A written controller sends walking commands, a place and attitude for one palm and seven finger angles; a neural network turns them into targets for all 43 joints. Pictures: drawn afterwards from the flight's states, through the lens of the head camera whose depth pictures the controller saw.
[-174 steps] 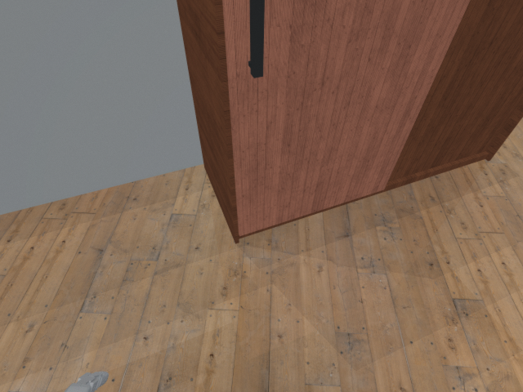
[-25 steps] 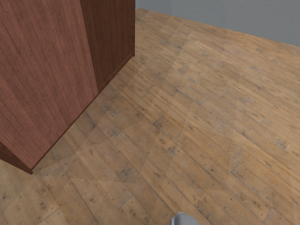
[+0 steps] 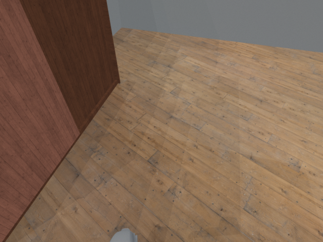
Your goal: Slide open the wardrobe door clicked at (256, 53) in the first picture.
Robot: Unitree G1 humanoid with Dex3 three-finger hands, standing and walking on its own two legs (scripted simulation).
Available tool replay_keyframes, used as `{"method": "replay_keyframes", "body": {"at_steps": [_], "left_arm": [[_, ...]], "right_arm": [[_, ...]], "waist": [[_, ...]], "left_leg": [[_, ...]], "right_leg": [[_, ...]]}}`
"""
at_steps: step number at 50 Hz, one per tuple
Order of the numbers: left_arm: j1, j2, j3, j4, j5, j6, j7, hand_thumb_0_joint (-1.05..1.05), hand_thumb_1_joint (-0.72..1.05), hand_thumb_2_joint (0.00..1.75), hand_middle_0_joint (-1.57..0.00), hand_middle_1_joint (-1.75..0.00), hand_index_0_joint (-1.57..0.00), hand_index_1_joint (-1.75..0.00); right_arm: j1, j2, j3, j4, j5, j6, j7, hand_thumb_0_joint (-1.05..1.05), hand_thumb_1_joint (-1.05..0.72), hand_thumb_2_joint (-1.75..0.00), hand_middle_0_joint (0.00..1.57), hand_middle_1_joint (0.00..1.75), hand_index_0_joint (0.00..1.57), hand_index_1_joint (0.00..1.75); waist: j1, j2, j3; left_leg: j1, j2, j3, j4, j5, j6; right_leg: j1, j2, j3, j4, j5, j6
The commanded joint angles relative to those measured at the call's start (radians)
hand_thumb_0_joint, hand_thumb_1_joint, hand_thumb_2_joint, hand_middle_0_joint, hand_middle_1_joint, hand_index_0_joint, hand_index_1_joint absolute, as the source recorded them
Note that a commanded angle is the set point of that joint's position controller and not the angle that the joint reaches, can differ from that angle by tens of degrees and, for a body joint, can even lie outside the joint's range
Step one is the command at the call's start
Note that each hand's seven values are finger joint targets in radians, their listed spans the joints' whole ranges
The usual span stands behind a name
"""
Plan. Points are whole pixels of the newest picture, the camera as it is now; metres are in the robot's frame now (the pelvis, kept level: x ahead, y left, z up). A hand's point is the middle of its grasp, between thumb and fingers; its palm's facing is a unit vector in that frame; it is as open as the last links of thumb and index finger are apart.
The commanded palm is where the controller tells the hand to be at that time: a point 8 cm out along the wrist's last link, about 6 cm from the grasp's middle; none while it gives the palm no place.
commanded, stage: walk to a spot facing it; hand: left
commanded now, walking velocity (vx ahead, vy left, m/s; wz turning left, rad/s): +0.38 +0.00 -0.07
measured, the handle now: out of the picture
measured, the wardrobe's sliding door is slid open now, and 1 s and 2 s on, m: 0.00 0.00 0.00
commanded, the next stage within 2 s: turn to face it in 0.52 s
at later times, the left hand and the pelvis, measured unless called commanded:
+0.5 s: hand (88, 210) +0.25 +0.26 -0.18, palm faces -0.06 -0.99 -0.13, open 7.4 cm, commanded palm none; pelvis +0.20 +0.08 +0.00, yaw -10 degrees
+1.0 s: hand (128, 152) +0.46 +0.16 -0.16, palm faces -0.13 -0.98 -0.15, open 7.2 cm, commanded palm none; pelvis +0.31 +0.04 -0.01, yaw -7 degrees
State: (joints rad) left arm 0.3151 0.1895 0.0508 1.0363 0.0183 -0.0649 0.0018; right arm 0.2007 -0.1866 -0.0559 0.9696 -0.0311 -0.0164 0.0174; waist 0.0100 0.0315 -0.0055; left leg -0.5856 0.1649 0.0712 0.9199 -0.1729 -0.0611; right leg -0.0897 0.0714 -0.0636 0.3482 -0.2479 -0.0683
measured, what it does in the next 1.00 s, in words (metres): walks ahead: left foot, then right foot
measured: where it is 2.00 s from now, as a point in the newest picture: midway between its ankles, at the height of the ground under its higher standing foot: outside the picture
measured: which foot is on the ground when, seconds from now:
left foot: up 0.00-0.16, down 0.18-0.76, up 0.78-1.00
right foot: down 0.00-0.18, up 0.20-0.74, down 0.76-1.00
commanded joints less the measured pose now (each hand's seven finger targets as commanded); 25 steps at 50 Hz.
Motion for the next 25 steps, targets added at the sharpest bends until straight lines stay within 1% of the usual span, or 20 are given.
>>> {"method": "replay_keyframes", "body": {"at_steps": [1, 3, 5, 6, 7, 8, 9, 10, 11, 12, 13, 14, 15, 16, 18, 19, 20, 21, 23, 25], "left_arm": [[0.111, 0.117, 0.015, -0.006, 0.005, -0.023, 0.013, 0.0, 0.9, 0.9, -0.2, -0.3, -0.2, -0.3], [0.127, 0.125, 0.015, 0.004, 0.006, -0.022, 0.016, 0.0, 0.9, 0.9, -0.2, -0.3, -0.2, -0.3], [0.132, 0.134, 0.018, 0.012, 0.008, -0.018, 0.019, 0.0, 0.9, 0.9, -0.2, -0.3, -0.2, -0.3], [0.125, 0.138, 0.019, 0.02, 0.008, -0.018, 0.019, 0.0, 0.9, 0.9, -0.2, -0.3, -0.2, -0.3], [0.103, 0.14, 0.022, 0.017, 0.005, -0.019, 0.018, 0.0, 0.9, 0.9, -0.2, -0.3, -0.2, -0.3], [0.099, 0.124, 0.023, 0.015, -0.002, -0.02, 0.014, 0.0, 0.9, 0.9, -0.2, -0.3, -0.2, -0.3], [0.148, 0.07, 0.019, 0.007, -0.015, -0.016, 0.004, 0.0, 0.9, 0.9, -0.2, -0.3, -0.2, -0.3], [0.133, 0.062, 0.008, -0.012, -0.011, -0.019, 0.002, 0.0, 0.9, 0.9, -0.2, -0.3, -0.2, -0.3], [0.107, 0.091, 0.017, -0.003, -0.005, -0.009, 0.006, 0.0, 0.9, 0.9, -0.2, -0.3, -0.2, -0.3], [0.055, 0.072, 0.019, 0.003, 0.0, -0.003, 0.001, 0.0, 0.9, 0.9, -0.2, -0.3, -0.2, -0.3], [0.038, 0.053, 0.024, 0.009, 0.005, 0.005, -0.008, 0.0, 0.9, 0.9, -0.2, -0.3, -0.2, -0.3], [0.053, 0.029, 0.024, 0.016, 0.01, 0.02, -0.013, 0.0, 0.9, 0.9, -0.2, -0.3, -0.2, -0.3], [0.081, 0.003, 0.024, 0.023, 0.012, 0.035, -0.015, 0.0, 0.9, 0.9, -0.2, -0.3, -0.2, -0.3], [0.113, -0.006, 0.027, 0.03, 0.011, 0.045, -0.017, 0.0, 0.9, 0.9, -0.2, -0.3, -0.2, -0.3], [0.123, -0.015, 0.037, 0.026, 0.016, 0.068, -0.017, 0.0, 0.9, 0.9, -0.2, -0.3, -0.2, -0.3], [0.113, -0.016, 0.043, 0.015, 0.018, 0.075, -0.019, 0.0, 0.9, 0.9, -0.2, -0.3, -0.2, -0.3], [0.087, -0.011, 0.045, 0.002, 0.018, 0.079, -0.021, 0.0, 0.9, 0.9, -0.2, -0.3, -0.2, -0.3], [0.077, -0.007, 0.049, -0.006, 0.015, 0.083, -0.023, 0.0, 0.9, 0.9, -0.2, -0.3, -0.2, -0.3], [0.034, -0.006, 0.052, -0.026, 0.014, 0.09, -0.026, 0.0, 0.9, 0.9, -0.2, -0.3, -0.2, -0.3], [-0.027, -0.004, 0.049, -0.051, 0.012, 0.093, -0.028, 0.0, 0.9, 0.9, -0.2, -0.3, -0.2, -0.3]], "right_arm": [[-0.106, -0.049, -0.008, -0.082, 0.004, -0.024, 0.012, 0.0, -0.9, -0.9, 0.2, 0.3, 0.2, 0.3], [-0.144, -0.044, -0.005, -0.092, 0.006, -0.028, 0.015, 0.0, -0.9, -0.9, 0.2, 0.3, 0.2, 0.3], [-0.141, -0.05, -0.005, -0.092, 0.008, -0.035, 0.014, 0.0, -0.9, -0.9, 0.2, 0.3, 0.2, 0.3], [-0.098, -0.058, -0.009, -0.078, 0.008, -0.04, 0.01, 0.0, -0.9, -0.9, 0.2, 0.3, 0.2, 0.3], [0.009, -0.072, -0.013, -0.041, 0.004, -0.048, 0.0, 0.0, -0.9, -0.9, 0.2, 0.3, 0.2, 0.3], [0.167, -0.119, -0.025, 0.012, -0.001, -0.056, -0.012, 0.0, -0.9, -0.9, 0.2, 0.3, 0.2, 0.3], [0.308, -0.231, -0.051, 0.046, -0.015, -0.064, -0.024, 0.0, -0.9, -0.9, 0.2, 0.3, 0.2, 0.3], [0.366, -0.269, -0.052, 0.061, 0.0, -0.055, -0.029, 0.0, -0.9, -0.9, 0.2, 0.3, 0.2, 0.3], [0.284, -0.226, -0.042, 0.046, 0.008, -0.046, -0.035, 0.0, -0.9, -0.9, 0.2, 0.3, 0.2, 0.3], [0.212, -0.17, -0.029, 0.034, 0.009, -0.053, -0.039, 0.0, -0.9, -0.9, 0.2, 0.3, 0.2, 0.3], [0.155, -0.118, -0.014, 0.019, 0.009, -0.06, -0.04, 0.0, -0.9, -0.9, 0.2, 0.3, 0.2, 0.3], [0.129, -0.084, -0.003, 0.017, 0.009, -0.066, -0.041, 0.0, -0.9, -0.9, 0.2, 0.3, 0.2, 0.3], [0.124, -0.069, 0.001, 0.025, 0.011, -0.072, -0.044, 0.0, -0.9, -0.9, 0.2, 0.3, 0.2, 0.3], [0.111, -0.06, 0.0, 0.032, 0.015, -0.077, -0.047, 0.0, -0.9, -0.9, 0.2, 0.3, 0.2, 0.3], [0.123, -0.044, -0.002, 0.033, 0.017, -0.079, -0.051, 0.0, -0.9, -0.9, 0.2, 0.3, 0.2, 0.3], [0.131, -0.039, -0.006, 0.03, 0.017, -0.08, -0.052, 0.0, -0.9, -0.9, 0.2, 0.3, 0.2, 0.3], [0.145, -0.043, -0.003, 0.037, 0.019, -0.078, -0.054, 0.0, -0.9, -0.9, 0.2, 0.3, 0.2, 0.3], [0.15, -0.044, 0.0, 0.04, 0.021, -0.077, -0.055, 0.0, -0.9, -0.9, 0.2, 0.3, 0.2, 0.3], [0.171, -0.054, 0.001, 0.049, 0.02, -0.074, -0.058, 0.0, -0.9, -0.9, 0.2, 0.3, 0.2, 0.3], [0.202, -0.067, -0.001, 0.058, 0.017, -0.068, -0.06, 0.0, -0.9, -0.9, 0.2, 0.3, 0.2, 0.3]], "waist": [[0.036, -0.124, 0.117], [0.043, -0.124, 0.134], [0.033, -0.133, 0.13], [0.007, -0.108, 0.111], [-0.046, -0.083, 0.061], [-0.106, -0.005, -0.034], [-0.135, 0.221, -0.166], [-0.132, 0.297, -0.177], [-0.11, 0.202, -0.12], [-0.093, 0.122, -0.017], [-0.061, 0.047, 0.061], [-0.033, 0.03, 0.102], [-0.009, 0.036, 0.105], [0.014, 0.047, 0.082], [0.028, 0.075, 0.085], [0.026, 0.078, 0.086], [0.023, 0.077, 0.1], [0.03, 0.089, 0.104], [0.026, 0.094, 0.112], [0.007, 0.095, 0.113]], "left_leg": [[-0.056, -0.014, 0.0, -0.129, -0.008, 0.016], [-0.01, -0.028, 0.013, -0.195, -0.027, 0.029], [0.068, -0.052, 0.026, -0.261, -0.062, 0.047], [0.16, -0.073, 0.045, -0.311, -0.071, 0.056], [0.318, -0.101, 0.056, -0.385, -0.041, 0.065], [0.567, -0.081, 0.023, -0.439, 0.01, 0.087], [0.817, 0.187, -0.3, -0.501, 0.009, 0.167], [0.851, 0.332, -0.498, -0.631, 0.05, 0.225], [0.737, 0.319, -0.448, -0.664, -0.072, 0.22], [0.612, 0.29, -0.384, -0.692, -0.067, 0.2], [0.502, 0.256, -0.294, -0.711, -0.044, 0.178], [0.423, 0.222, -0.204, -0.728, -0.011, 0.149], [0.385, 0.188, -0.122, -0.728, 0.042, 0.12], [0.384, 0.171, -0.053, -0.72, 0.078, 0.109], [0.377, 0.15, 0.02, -0.732, 0.12, 0.093], [0.39, 0.146, 0.049, -0.731, 0.148, 0.094], [0.398, 0.146, 0.064, -0.725, 0.201, 0.098], [0.411, 0.143, 0.089, -0.716, 0.277, 0.088], [0.445, 0.143, 0.117, -0.687, 0.405, 0.099], [0.499, 0.146, 0.137, -0.654, 0.5, 0.114]], "right_leg": [[0.014, -0.314, 0.254, -0.159, 0.197, -0.117], [0.021, -0.32, 0.248, -0.143, 0.241, -0.11], [0.027, -0.317, 0.242, -0.104, 0.296, -0.1], [0.006, -0.311, 0.228, -0.048, 0.352, -0.09], [-0.029, -0.273, 0.186, 0.08, 0.443, -0.069], [-0.124, -0.209, 0.134, 0.299, 0.454, -0.034], [-0.346, -0.082, 0.023, 0.609, 0.114, 0.023], [-0.494, -0.027, 0.039, 0.844, -0.293, 0.036], [-0.504, -0.099, 0.096, 0.919, -0.259, 0.026], [-0.535, -0.134, 0.094, 0.948, -0.177, 0.032], [-0.521, -0.165, 0.098, 0.937, -0.107, 0.04], [-0.484, -0.177, 0.097, 0.917, -0.065, 0.048], [-0.459, -0.172, 0.088, 0.907, -0.027, 0.055], [-0.45, -0.173, 0.079, 0.899, 0.003, 0.062], [-0.486, -0.171, 0.072, 0.903, 0.064, 0.077], [-0.519, -0.176, 0.068, 0.897, 0.094, 0.084], [-0.544, -0.177, 0.06, 0.89, 0.106, 0.092], [-0.567, -0.177, 0.055, 0.88, 0.127, 0.097], [-0.596, -0.173, 0.033, 0.836, 0.137, 0.107], [-0.611, -0.167, 0.004, 0.758, 0.131, 0.109]]}}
